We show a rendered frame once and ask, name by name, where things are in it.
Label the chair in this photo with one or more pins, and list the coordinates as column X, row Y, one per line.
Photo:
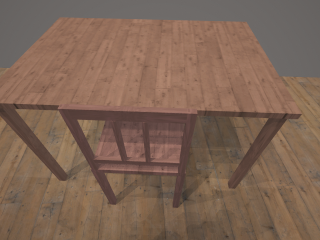
column 135, row 140

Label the table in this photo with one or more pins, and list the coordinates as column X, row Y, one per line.
column 216, row 67

